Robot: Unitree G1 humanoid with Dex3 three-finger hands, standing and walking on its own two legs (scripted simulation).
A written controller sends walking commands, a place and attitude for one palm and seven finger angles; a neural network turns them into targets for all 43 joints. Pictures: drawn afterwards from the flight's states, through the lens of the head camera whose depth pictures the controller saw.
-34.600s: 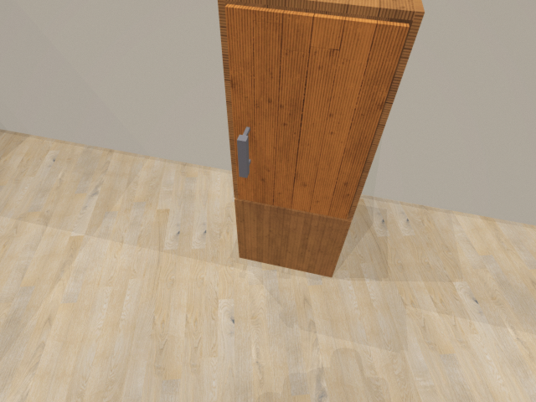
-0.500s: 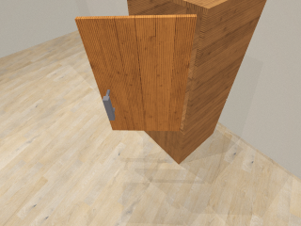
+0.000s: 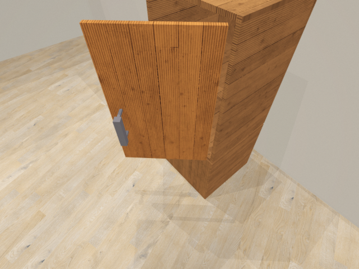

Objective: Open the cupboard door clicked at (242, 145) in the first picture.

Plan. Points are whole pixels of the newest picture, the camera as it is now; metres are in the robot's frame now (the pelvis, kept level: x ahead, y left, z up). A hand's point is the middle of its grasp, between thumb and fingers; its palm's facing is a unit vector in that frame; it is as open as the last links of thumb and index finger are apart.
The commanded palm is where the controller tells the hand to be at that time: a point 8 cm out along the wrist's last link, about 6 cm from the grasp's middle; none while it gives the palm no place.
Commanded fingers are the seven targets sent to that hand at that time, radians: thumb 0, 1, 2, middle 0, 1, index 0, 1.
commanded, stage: shuffle to correct the standing spot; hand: left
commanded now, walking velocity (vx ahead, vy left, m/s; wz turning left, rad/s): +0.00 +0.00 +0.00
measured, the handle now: (122, 127) +0.58 +0.24 -0.11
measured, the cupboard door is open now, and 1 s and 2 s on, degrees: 47 47 47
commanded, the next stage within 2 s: come to a stop and stand still in 0.10 s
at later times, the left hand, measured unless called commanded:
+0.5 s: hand out of the picture +0.04 +0.19 -0.18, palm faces +0.05 -0.98 -0.19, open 7.4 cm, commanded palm none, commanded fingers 0.00 0.90 0.90 -0.20 -0.30 -0.20 -0.30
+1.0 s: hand out of the picture +0.06 +0.21 -0.18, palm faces +0.02 -0.97 -0.23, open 7.4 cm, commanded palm none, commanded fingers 0.00 0.90 0.90 -0.20 -0.30 -0.20 -0.30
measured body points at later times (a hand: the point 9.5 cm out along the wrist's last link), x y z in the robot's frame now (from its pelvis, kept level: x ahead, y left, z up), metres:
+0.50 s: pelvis +0.04 +0.02 -0.01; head +0.07 +0.02 +0.44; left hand +0.04 +0.24 -0.17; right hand +0.04 -0.20 -0.16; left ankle -0.01 +0.12 -0.74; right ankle -0.01 -0.09 -0.74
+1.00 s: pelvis +0.02 +0.03 -0.01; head +0.03 +0.03 +0.44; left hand +0.06 +0.26 -0.16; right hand +0.06 -0.20 -0.16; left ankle -0.01 +0.12 -0.74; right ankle -0.01 -0.09 -0.74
